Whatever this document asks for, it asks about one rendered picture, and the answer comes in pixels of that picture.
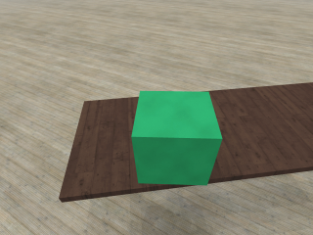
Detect carton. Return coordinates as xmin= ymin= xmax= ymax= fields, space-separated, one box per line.
xmin=131 ymin=90 xmax=223 ymax=186

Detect table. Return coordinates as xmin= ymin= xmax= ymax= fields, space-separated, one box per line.
xmin=59 ymin=82 xmax=313 ymax=203

